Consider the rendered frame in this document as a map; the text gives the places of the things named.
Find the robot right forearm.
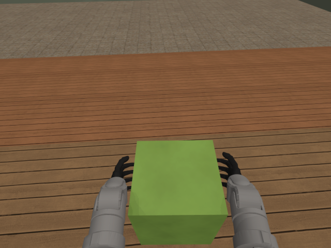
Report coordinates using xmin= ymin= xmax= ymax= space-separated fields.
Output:
xmin=227 ymin=174 xmax=279 ymax=248

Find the robot left hand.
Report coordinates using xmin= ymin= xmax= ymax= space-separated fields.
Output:
xmin=111 ymin=156 xmax=134 ymax=190

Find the robot left forearm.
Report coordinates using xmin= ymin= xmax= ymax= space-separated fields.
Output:
xmin=82 ymin=177 xmax=127 ymax=248

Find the robot right hand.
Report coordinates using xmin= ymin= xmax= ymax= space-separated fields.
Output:
xmin=217 ymin=152 xmax=241 ymax=187

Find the carton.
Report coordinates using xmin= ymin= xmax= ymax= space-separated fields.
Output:
xmin=128 ymin=140 xmax=228 ymax=245

